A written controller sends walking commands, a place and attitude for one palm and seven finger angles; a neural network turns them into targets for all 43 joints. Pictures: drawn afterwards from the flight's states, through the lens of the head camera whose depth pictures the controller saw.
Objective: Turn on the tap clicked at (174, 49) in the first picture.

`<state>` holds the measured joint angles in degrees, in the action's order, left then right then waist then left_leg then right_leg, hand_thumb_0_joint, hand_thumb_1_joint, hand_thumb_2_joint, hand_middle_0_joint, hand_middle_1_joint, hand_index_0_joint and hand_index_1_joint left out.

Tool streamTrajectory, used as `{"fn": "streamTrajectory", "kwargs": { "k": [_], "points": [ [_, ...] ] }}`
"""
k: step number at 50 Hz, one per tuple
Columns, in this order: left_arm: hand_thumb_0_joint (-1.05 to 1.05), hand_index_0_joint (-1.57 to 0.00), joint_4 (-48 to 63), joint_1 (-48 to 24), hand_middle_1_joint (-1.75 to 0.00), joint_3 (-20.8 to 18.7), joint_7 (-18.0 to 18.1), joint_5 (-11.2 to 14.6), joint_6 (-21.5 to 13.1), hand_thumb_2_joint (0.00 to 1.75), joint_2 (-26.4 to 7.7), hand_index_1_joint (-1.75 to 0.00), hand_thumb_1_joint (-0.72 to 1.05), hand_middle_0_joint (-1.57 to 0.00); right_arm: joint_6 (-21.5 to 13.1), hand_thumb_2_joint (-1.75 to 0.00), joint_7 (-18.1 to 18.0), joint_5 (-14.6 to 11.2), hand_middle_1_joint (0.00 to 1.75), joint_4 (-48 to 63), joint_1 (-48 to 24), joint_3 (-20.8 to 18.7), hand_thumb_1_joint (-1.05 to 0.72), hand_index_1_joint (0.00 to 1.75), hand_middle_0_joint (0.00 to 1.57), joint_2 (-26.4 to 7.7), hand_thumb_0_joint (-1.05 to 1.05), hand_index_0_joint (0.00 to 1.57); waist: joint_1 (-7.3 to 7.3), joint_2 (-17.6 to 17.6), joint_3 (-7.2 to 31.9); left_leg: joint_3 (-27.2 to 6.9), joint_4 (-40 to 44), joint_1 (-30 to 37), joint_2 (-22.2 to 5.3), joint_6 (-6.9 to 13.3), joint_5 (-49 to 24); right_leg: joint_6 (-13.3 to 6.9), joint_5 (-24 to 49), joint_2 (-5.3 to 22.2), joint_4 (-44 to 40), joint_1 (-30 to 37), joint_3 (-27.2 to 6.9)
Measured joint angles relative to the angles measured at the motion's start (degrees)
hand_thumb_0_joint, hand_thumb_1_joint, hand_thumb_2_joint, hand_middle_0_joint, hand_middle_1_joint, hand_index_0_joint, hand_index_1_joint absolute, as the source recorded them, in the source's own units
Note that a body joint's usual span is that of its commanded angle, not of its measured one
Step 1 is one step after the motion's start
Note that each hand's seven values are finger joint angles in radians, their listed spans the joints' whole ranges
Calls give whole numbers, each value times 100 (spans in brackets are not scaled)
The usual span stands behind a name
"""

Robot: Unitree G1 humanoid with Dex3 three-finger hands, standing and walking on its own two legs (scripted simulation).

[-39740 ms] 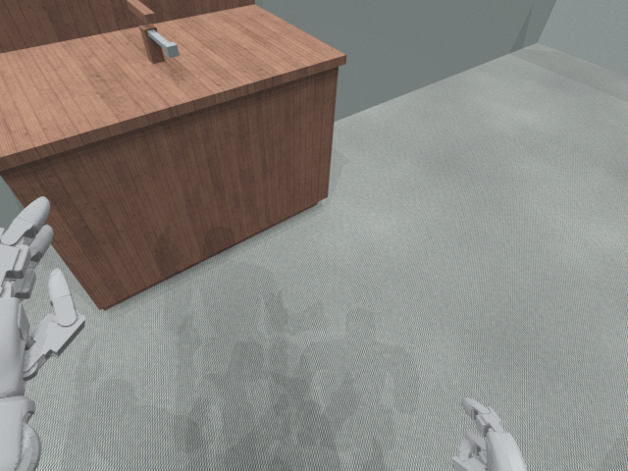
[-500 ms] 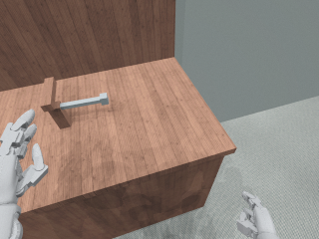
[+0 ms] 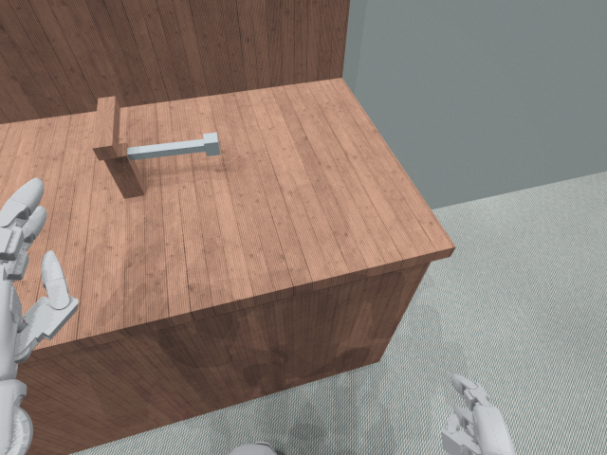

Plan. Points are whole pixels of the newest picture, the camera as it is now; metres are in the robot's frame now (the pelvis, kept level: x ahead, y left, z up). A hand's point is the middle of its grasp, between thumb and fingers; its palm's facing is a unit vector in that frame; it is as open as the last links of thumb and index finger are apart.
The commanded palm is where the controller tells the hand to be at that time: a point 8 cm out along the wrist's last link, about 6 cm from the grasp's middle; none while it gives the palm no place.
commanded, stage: step back with the hand held close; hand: left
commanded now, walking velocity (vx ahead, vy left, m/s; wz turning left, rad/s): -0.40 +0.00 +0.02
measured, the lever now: (211, 144) +0.58 +0.21 +0.06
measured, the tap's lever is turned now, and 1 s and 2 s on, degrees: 86 86 86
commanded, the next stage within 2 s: stop stepping back and stand still in 0.70 s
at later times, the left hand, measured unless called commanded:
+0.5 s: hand (74, 353) +0.17 +0.21 +0.17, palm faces +0.37 -0.86 -0.36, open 7.4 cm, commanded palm +0.10 +0.26 +0.19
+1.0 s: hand out of the picture +0.06 +0.19 +0.18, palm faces +0.32 -0.83 -0.46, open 7.4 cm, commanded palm +0.02 +0.24 +0.19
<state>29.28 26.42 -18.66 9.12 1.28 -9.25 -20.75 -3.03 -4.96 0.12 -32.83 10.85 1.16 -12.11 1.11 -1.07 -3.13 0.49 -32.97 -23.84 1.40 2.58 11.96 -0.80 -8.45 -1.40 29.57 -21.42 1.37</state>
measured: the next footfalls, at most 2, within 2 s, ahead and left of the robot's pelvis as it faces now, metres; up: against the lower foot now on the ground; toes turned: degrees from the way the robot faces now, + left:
right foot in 0.46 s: -0.08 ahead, -0.15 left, +0.00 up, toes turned +1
left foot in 0.68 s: -0.06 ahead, +0.06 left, +0.00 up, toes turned +1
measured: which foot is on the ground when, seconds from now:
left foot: down 0.00-0.48, up 0.50-0.66, down 0.68-1.00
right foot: down 0.00-0.18, up 0.20-0.44, down 0.46-0.68, up 0.70-1.00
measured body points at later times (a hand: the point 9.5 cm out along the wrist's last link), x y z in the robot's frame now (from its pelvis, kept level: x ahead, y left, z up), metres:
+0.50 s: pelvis -0.06 -0.02 +0.00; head -0.02 -0.01 +0.45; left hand +0.15 +0.26 +0.19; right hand +0.12 -0.23 -0.09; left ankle +0.09 +0.09 -0.73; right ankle -0.12 -0.15 -0.73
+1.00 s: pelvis -0.15 -0.04 +0.01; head -0.12 -0.02 +0.46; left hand +0.04 +0.23 +0.21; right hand -0.01 -0.28 -0.07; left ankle -0.10 +0.06 -0.73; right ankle -0.12 -0.17 -0.71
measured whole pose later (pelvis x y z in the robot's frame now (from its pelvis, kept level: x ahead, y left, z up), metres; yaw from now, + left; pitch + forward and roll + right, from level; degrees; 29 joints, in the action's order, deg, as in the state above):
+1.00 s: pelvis -0.15 -0.04 +0.01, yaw -1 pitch +0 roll -1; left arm 36.6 33.4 -21.5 9.1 2.6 -7.9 -24.7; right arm -6.2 -2.8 -1.0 -33.7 14.4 0.6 -10.5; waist -1.2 1.0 -2.9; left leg 1.7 -25.7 -16.8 -0.4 2.0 9.8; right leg 0.9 -21.4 -0.2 37.7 -20.7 1.5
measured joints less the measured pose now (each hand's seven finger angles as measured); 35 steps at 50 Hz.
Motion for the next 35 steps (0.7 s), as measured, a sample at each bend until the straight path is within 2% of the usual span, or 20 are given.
{"fn": "streamTrajectory", "kwargs": {
  "k": [5,9,11,14,16,18,21,23,24,25,26,28,30,31,32,33,34,35],
  "points": [
    [1,-21,411,39,-31,-46,73,56,-72,90,-128,-30,89,-21,17,-90,54,3,30,-24,-61,-41,-90,30,20,-25,1,20,-115,117,-81,-36,-329,-253,-24,-71,206,-19,-8,-12,172,-175,55],
    [1,-21,690,182,-31,-174,101,77,-161,90,-295,-30,89,-21,42,-90,57,4,30,-7,-56,-108,-90,30,20,-77,1,20,-197,170,-97,-15,-382,-358,-41,21,-313,35,-71,-11,415,-330,69],
    [1,-21,664,206,-31,-287,95,27,-195,90,-378,-30,89,-21,22,-90,34,34,30,-43,-49,-143,-90,30,20,-40,1,20,-191,202,-92,18,-363,-344,-32,78,-311,84,-564,-61,815,-428,-77],
    [1,-21,420,110,-31,-403,78,-72,-186,90,-382,-30,89,-21,-64,-90,40,111,30,-134,44,-189,-90,30,20,58,1,20,-198,91,43,-89,-75,-325,-68,88,-458,125,-1179,-255,1978,-444,-295],
    [1,-21,310,61,-31,-458,100,-26,-158,90,-341,-30,89,-21,-125,-90,74,108,30,-222,89,-163,-90,30,20,150,1,20,-115,82,160,-99,238,-298,-122,51,-668,121,-1458,-262,2150,-245,-325],
    [1,-21,248,68,-31,-470,125,38,-122,90,-254,-30,89,-21,-167,-90,119,94,30,-287,88,-89,-90,30,20,237,1,20,-18,113,267,-44,521,-296,-200,3,-850,108,-1610,-210,1834,48,-331],
    [1,-21,177,-17,-31,-309,115,81,-16,90,-54,-30,89,-21,-227,-90,156,116,30,-309,2,19,-90,30,20,307,1,20,50,103,308,2,803,-366,-293,-78,-1098,54,-1631,-132,894,573,-360],
    [1,-20,162,-142,-31,-141,73,87,28,90,26,-30,89,-20,-255,-90,184,129,30,-295,-100,54,-90,30,20,326,1,20,64,91,275,12,832,-497,-315,-143,-1223,-24,-1247,-61,-7,955,-343],
    [1,-20,153,-207,-31,-50,33,76,17,90,82,-30,89,-20,-249,-90,199,133,30,-305,-179,54,-90,30,20,301,1,20,62,-16,221,-35,730,-594,-391,-182,-1228,38,-1161,-114,-303,1057,-290],
    [1,-20,150,-254,-31,65,-10,81,2,90,147,-30,89,-20,-217,-90,205,118,30,-350,-255,40,-90,30,20,266,1,20,30,-166,139,-153,491,-677,-462,-238,-909,68,-1055,-222,-414,1115,-226],
    [1,-20,187,-244,-31,166,-50,97,-26,90,156,-30,89,-21,-181,-90,197,86,30,-408,-283,34,-90,30,20,255,1,21,2,-208,106,-197,10,-746,-442,-313,-292,76,-971,-257,-459,1147,-205],
    [1,-21,345,-131,-31,265,-149,101,-131,90,51,-30,89,-21,-108,-90,178,-16,30,-479,-216,2,-90,30,20,281,1,21,-30,-16,186,-183,-1523,-935,-156,-410,855,71,-901,-132,-460,1102,-234],
    [1,-21,508,85,-31,144,-230,87,-261,90,-103,-30,89,-21,-9,-90,162,-52,30,-427,-125,19,-90,30,20,294,1,21,-68,275,309,-29,-2382,-866,72,-422,1406,71,-847,29,-479,1003,-312],
    [1,-21,534,182,-31,39,-240,86,-325,90,-163,-30,89,-21,41,-90,150,-55,30,-372,-110,46,-90,30,20,276,1,21,-109,375,340,64,-2262,-678,105,-414,1482,64,-792,80,-467,938,-324],
    [1,-21,525,250,-31,-67,-237,102,-373,90,-201,-30,89,-21,81,-90,134,-63,30,-307,-120,70,-90,30,20,234,1,20,-156,424,351,137,-1785,-406,109,-408,1358,50,-720,105,-362,822,-309],
    [1,-21,501,291,-31,-163,-222,132,-396,90,-224,-30,89,-21,107,-90,115,-76,30,-229,-151,78,-90,30,20,168,1,20,-204,414,333,196,-1047,-60,86,-402,913,47,-653,105,-145,661,-258],
    [1,-21,501,317,-31,-249,-197,169,-393,90,-250,-30,89,-21,111,-90,97,-86,30,-120,-191,63,-90,30,20,71,1,20,-239,312,287,237,-269,317,-25,-351,-30,63,-616,50,195,458,-147],
    [1,-21,496,294,-31,-316,-169,194,-373,90,-317,-30,89,-21,82,-90,89,-89,30,-31,-239,-3,-90,30,20,-4,1,20,-275,222,239,242,138,501,-81,-172,-166,77,-796,7,678,191,-90]
  ]
}}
